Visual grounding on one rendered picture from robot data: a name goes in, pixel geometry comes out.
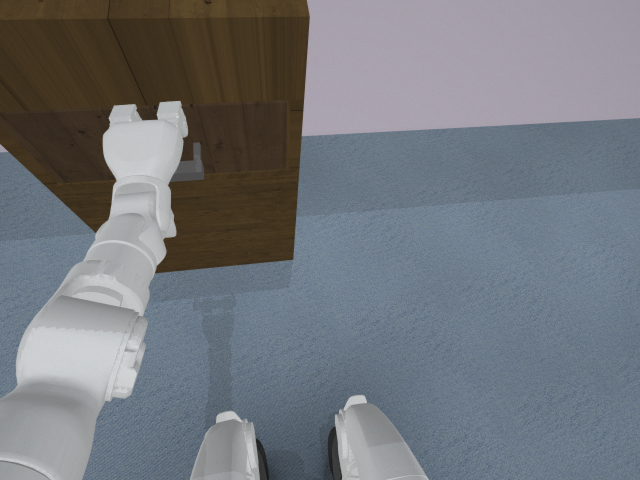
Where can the cabinet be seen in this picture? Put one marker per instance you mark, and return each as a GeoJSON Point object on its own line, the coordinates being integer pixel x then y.
{"type": "Point", "coordinates": [71, 54]}

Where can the handle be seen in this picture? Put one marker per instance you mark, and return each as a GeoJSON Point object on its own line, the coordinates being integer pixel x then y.
{"type": "Point", "coordinates": [190, 170]}

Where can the left robot upper arm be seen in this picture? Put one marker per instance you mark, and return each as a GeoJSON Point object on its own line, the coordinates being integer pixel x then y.
{"type": "Point", "coordinates": [83, 354]}

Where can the robot right thigh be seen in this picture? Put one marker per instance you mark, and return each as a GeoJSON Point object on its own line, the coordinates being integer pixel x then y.
{"type": "Point", "coordinates": [365, 434]}

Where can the drawer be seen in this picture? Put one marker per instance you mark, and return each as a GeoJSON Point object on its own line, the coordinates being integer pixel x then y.
{"type": "Point", "coordinates": [234, 137]}

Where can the robot left thigh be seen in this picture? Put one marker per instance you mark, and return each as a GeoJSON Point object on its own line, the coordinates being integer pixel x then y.
{"type": "Point", "coordinates": [227, 452]}

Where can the robot thigh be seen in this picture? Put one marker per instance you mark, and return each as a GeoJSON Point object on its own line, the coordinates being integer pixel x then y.
{"type": "Point", "coordinates": [365, 434]}
{"type": "Point", "coordinates": [227, 452]}

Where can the left robot hand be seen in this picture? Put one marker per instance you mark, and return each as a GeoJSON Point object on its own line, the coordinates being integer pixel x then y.
{"type": "Point", "coordinates": [132, 146]}

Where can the robot left forearm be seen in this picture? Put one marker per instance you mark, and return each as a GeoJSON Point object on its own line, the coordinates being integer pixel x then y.
{"type": "Point", "coordinates": [122, 261]}

